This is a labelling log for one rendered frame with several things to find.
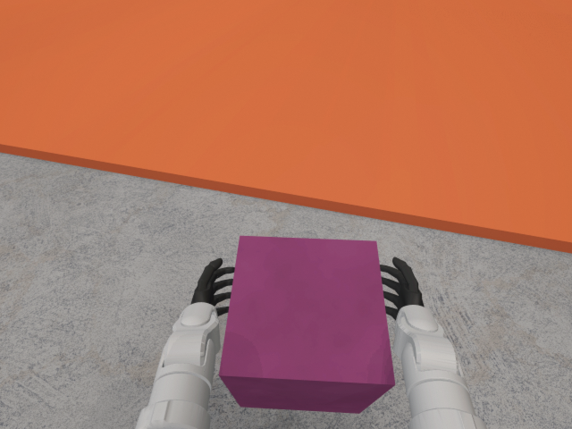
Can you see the right robot hand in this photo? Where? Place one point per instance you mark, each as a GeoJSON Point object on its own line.
{"type": "Point", "coordinates": [407, 287]}

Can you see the robot left forearm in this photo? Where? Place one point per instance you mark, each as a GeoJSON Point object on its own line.
{"type": "Point", "coordinates": [184, 377]}

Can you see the carton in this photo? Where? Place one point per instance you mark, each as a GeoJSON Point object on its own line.
{"type": "Point", "coordinates": [307, 326]}

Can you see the robot right forearm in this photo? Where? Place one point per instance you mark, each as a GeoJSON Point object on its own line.
{"type": "Point", "coordinates": [435, 383]}

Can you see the left robot hand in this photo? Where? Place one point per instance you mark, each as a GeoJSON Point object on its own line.
{"type": "Point", "coordinates": [207, 286]}

